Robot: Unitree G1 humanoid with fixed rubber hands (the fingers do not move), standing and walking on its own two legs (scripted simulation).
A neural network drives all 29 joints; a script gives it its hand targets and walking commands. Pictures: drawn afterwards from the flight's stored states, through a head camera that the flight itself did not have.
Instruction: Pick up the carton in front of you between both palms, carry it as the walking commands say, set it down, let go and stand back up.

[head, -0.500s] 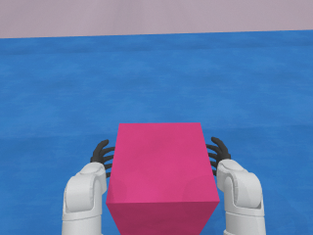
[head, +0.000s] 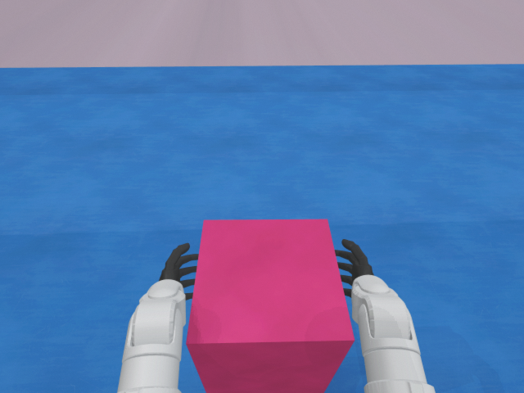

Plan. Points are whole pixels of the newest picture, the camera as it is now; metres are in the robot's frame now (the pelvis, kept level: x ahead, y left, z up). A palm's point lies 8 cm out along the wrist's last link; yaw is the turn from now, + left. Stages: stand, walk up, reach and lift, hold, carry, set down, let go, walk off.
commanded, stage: carry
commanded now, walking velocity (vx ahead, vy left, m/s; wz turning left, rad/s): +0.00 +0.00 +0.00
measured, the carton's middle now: (266, 309) +0.29 +0.00 -0.04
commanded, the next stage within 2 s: hold in 0.88 s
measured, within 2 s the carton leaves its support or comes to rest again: neither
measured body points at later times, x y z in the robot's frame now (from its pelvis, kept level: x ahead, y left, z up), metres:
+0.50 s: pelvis -0.04 +0.01 +0.00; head -0.06 +0.01 +0.45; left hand +0.27 +0.16 +0.04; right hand +0.27 -0.14 +0.04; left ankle -0.10 +0.10 -0.73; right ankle +0.05 -0.11 -0.73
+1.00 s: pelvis -0.05 +0.01 +0.01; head -0.05 +0.00 +0.46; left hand +0.25 +0.18 +0.04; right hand +0.26 -0.13 +0.04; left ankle -0.10 +0.10 -0.73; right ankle +0.05 -0.13 -0.73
